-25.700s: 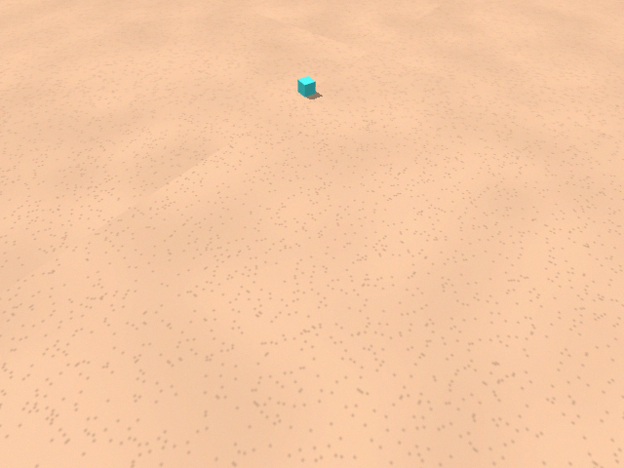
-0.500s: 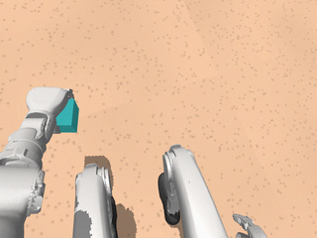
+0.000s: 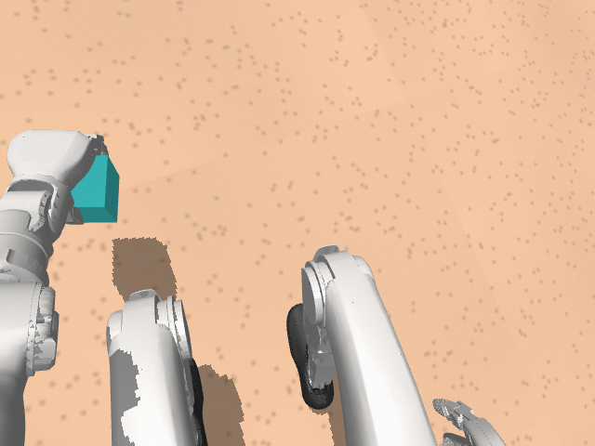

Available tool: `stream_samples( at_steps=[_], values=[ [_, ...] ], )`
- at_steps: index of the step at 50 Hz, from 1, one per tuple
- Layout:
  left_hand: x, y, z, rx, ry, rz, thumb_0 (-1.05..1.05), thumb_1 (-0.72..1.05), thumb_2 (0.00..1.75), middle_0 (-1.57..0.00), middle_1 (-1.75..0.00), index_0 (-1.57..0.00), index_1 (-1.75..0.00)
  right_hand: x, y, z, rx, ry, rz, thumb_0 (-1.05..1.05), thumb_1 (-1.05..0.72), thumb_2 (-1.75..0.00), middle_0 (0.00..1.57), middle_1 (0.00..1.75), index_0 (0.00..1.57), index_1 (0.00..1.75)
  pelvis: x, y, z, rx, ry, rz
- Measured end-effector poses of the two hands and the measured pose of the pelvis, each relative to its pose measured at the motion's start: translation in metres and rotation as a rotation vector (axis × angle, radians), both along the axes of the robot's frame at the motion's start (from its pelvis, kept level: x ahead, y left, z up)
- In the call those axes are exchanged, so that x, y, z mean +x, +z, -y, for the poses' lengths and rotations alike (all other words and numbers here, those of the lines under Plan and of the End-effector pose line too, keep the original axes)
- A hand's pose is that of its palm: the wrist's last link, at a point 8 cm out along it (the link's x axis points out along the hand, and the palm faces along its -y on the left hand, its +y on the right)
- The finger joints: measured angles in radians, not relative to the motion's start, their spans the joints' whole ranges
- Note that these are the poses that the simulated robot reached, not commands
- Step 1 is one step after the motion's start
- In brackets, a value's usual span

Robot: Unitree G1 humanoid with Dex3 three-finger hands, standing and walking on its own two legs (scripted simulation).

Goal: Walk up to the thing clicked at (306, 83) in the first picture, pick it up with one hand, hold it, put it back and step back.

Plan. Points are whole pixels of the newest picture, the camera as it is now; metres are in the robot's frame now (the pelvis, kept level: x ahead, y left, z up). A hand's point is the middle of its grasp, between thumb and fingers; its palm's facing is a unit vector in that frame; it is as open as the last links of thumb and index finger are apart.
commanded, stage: crouch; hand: left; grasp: from above
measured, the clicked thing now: (83, 190) +0.48 +0.20 -0.22
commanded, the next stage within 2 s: lower in 0.34 s
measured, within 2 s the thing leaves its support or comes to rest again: rests again in 1.56 s
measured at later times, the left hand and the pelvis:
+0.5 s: hand (76, 182) +0.50 +0.21 -0.21, palm faces -0.48 +0.04 -0.88, open 10.4 cm; pelvis -0.01 +0.00 -0.04, yaw -1 degrees
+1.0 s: hand (89, 189) +0.50 +0.21 -0.27, palm faces -0.45 +0.03 -0.89, open 10.4 cm; pelvis +0.00 +0.00 -0.07, yaw -4 degrees
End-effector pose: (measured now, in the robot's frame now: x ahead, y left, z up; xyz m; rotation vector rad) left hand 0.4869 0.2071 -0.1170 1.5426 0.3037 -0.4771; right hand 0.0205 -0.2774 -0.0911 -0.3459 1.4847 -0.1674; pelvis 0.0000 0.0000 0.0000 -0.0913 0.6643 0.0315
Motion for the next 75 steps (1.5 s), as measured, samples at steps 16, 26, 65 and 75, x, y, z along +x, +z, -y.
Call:
stream_samples(
  at_steps=[16,26,65,75],
  values=[
    [0.012,-0.027,0.004,0.020,0.022,0.011,-0.03,-0.06,0.50,-0.71,-0.48,-0.73,-0.46,-0.037,-0.026,-0.003,0.019,-0.008,-0.057,0.00,-0.91,-0.90,0.20,0.30,0.20,0.30,-0.008,-0.033,0.004,-0.003,-0.007,0.024],
    [0.016,-0.040,0.000,0.020,0.026,0.000,-0.03,-0.07,0.50,-0.71,-0.48,-0.73,-0.46,-0.034,-0.033,-0.003,0.018,0.013,-0.066,0.00,-0.92,-0.90,0.20,0.30,0.20,0.30,-0.007,-0.041,0.004,-0.013,-0.013,0.030],
    [0.025,-0.125,-0.003,-0.010,0.044,-0.003,-0.03,-0.06,0.50,-0.70,-0.49,-0.72,-0.47,-0.047,-0.046,-0.014,0.015,0.080,-0.104,-0.01,-0.91,-0.89,0.20,0.30,0.20,0.30,-0.006,-0.082,-0.002,-0.078,-0.040,0.078],
    [0.020,-0.138,-0.007,-0.020,0.014,0.005,-0.02,-0.05,0.49,-0.69,-0.49,-0.71,-0.47,-0.054,-0.036,-0.008,-0.022,0.107,-0.138,0.00,-0.91,-0.89,0.20,0.30,0.20,0.30,-0.008,-0.087,-0.003,-0.094,-0.050,0.097]
  ],
)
